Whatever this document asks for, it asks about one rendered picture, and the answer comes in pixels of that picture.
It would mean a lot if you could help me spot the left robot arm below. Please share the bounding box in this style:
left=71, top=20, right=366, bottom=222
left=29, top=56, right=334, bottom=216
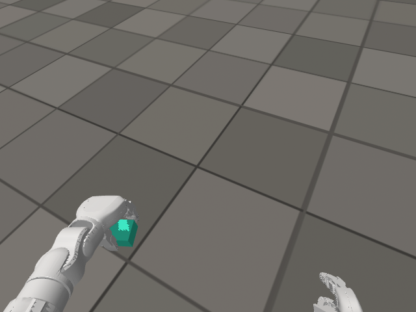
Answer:
left=3, top=216, right=104, bottom=312

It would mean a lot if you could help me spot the left robot hand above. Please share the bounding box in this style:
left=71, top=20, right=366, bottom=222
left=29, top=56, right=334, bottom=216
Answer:
left=76, top=196, right=139, bottom=251

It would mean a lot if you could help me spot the small box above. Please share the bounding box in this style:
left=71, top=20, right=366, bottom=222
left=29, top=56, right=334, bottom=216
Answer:
left=109, top=219, right=138, bottom=247

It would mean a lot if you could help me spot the right robot hand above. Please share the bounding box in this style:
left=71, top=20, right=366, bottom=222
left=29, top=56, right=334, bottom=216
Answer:
left=313, top=272, right=363, bottom=312

